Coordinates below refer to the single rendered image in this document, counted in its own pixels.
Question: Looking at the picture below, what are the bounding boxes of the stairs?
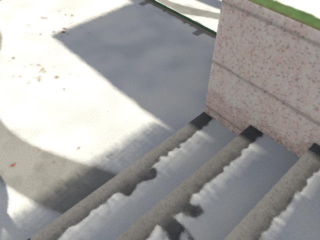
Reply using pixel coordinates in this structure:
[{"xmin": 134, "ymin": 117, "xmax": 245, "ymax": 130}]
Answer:
[{"xmin": 27, "ymin": 112, "xmax": 320, "ymax": 240}]

